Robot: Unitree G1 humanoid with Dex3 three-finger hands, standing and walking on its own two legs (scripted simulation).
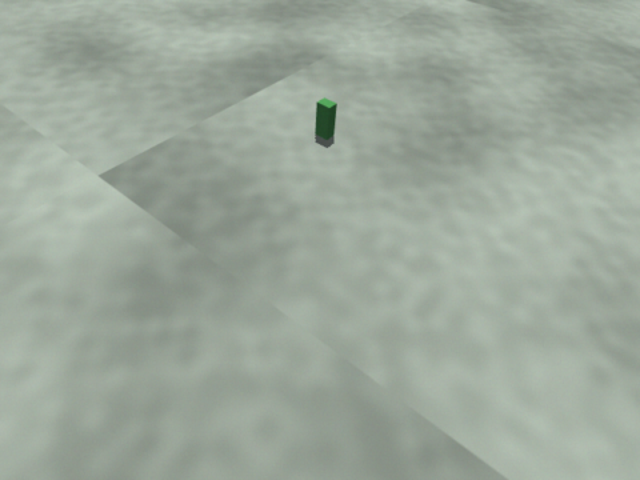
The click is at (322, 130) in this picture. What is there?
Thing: carton on end
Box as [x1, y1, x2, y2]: [315, 98, 336, 139]
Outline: 323,98 317,102 315,133 327,139 333,135 336,103
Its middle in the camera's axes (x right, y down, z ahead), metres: +0.03 -0.66 +2.11
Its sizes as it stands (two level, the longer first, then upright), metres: 0.084 0.064 0.195
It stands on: the floor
